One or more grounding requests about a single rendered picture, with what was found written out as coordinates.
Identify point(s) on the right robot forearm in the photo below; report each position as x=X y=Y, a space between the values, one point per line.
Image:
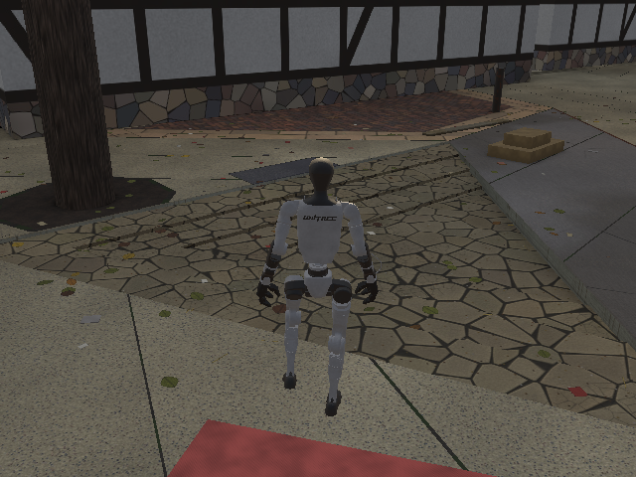
x=367 y=267

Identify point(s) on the robot right hand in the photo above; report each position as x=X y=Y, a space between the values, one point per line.
x=371 y=287

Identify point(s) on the robot left upper arm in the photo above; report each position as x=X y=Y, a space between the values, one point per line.
x=287 y=210

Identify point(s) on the robot right upper arm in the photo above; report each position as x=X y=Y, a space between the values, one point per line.
x=351 y=211

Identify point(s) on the left robot forearm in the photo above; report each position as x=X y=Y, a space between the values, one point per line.
x=272 y=261

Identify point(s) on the right robot foot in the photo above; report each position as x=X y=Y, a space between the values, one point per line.
x=331 y=407

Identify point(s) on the robot left hand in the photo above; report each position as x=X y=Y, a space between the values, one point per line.
x=262 y=292

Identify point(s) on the right robot shin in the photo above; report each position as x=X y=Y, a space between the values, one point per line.
x=335 y=368

